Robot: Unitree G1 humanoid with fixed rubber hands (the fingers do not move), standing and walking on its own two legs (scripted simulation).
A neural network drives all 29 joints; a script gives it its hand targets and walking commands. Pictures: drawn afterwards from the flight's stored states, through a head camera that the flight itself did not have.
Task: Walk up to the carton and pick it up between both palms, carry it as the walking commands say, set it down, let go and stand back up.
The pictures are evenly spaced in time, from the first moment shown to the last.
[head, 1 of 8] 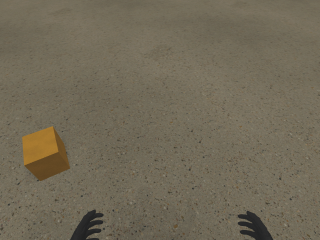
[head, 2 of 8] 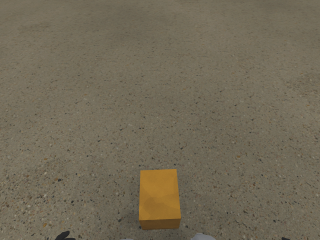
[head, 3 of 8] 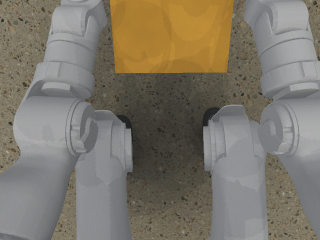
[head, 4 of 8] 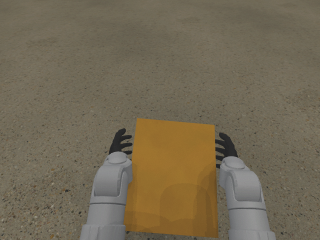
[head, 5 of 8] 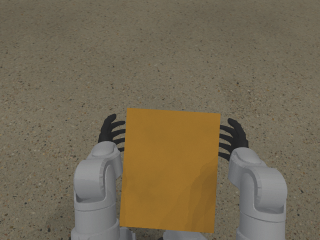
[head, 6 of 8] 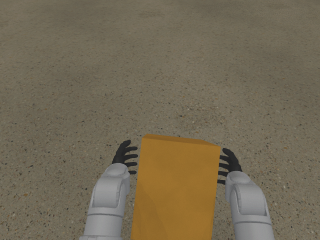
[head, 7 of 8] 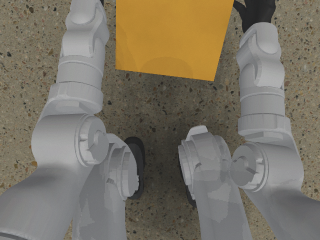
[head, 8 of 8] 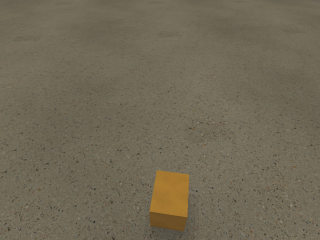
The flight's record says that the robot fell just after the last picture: no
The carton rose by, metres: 0.65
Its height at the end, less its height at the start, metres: +0.00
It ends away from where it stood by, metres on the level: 2.96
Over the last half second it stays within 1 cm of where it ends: yes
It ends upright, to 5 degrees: yes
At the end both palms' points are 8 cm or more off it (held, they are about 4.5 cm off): yes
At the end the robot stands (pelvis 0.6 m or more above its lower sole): yes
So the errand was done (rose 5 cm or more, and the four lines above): yes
